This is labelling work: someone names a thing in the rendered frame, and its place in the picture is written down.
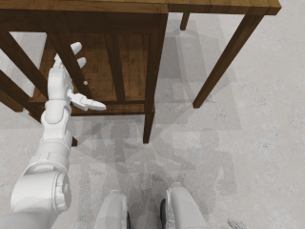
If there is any robot right hand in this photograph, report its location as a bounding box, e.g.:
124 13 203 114
227 219 248 229

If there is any left robot upper arm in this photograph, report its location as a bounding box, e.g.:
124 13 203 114
0 171 72 229

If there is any chair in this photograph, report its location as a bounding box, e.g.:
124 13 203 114
0 0 169 147

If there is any table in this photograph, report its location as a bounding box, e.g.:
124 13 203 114
0 0 282 113

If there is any left robot shin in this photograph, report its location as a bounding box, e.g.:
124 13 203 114
110 190 127 229

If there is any robot left forearm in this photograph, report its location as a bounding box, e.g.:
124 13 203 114
10 99 73 213

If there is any right robot shin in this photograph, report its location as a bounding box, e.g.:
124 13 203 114
165 182 181 229

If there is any robot left hand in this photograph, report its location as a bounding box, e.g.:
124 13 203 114
48 42 107 111

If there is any robot shin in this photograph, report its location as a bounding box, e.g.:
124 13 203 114
110 190 127 229
165 182 181 229

